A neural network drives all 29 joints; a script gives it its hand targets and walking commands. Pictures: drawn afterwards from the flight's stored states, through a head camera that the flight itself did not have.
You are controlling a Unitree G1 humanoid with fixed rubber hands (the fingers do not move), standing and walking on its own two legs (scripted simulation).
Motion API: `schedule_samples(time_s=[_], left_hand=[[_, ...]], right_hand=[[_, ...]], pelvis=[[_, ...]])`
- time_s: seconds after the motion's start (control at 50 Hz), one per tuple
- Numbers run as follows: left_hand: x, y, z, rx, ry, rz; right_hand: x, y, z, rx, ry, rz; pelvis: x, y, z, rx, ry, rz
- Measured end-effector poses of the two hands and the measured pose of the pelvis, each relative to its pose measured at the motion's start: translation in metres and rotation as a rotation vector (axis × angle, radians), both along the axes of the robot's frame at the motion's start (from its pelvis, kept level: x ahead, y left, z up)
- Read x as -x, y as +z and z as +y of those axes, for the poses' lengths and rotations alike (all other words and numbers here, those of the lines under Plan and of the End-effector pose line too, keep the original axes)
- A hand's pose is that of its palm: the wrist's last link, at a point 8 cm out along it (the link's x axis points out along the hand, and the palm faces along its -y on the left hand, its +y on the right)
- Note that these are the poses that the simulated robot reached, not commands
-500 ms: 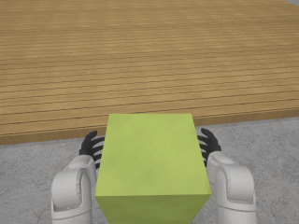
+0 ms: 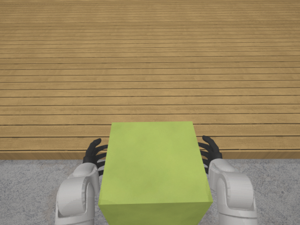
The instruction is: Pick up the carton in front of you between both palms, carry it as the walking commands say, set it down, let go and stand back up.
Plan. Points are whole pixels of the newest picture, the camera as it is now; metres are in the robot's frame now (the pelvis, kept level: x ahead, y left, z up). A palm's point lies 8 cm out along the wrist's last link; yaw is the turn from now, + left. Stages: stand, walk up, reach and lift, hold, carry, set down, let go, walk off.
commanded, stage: carry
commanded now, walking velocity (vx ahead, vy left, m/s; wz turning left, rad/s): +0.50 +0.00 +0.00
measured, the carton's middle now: (152, 180) +0.26 +0.01 -0.01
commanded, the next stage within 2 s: none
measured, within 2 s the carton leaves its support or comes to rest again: neither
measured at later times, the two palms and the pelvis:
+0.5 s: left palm (114, 47) +0.71 +0.15 +0.13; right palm (194, 50) +0.67 -0.14 +0.13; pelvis +0.33 +0.04 -0.01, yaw -4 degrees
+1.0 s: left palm (131, 14) +1.09 +0.12 +0.11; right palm (186, 12) +1.12 -0.18 +0.11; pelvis +0.70 -0.03 -0.02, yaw -3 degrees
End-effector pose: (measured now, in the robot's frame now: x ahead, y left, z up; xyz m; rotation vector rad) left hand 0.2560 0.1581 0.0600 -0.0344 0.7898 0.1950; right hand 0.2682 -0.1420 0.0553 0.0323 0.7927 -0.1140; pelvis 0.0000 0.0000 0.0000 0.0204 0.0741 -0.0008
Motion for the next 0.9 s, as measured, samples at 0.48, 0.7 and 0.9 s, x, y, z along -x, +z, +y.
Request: schedule_samples(time_s=[0.48, 0.7, 0.9], left_hand=[[-0.436, 0.065, -0.003, 0.007, -0.180, -0.159], [-0.614, 0.111, -0.007, 0.004, -0.133, -0.158], [-0.779, 0.083, -0.052, -0.009, -0.098, -0.086]], right_hand=[[-0.389, 0.074, -0.001, 0.084, -0.118, -0.153], [-0.580, 0.119, -0.006, 0.062, -0.086, -0.155], [-0.751, 0.081, -0.051, 0.025, -0.070, -0.084]], pelvis=[[-0.321, -0.016, 0.040, 0.025, -0.066, -0.006], [-0.461, -0.006, 0.024, 0.035, -0.040, 0.033], [-0.629, -0.026, -0.021, 0.016, -0.019, 0.060]])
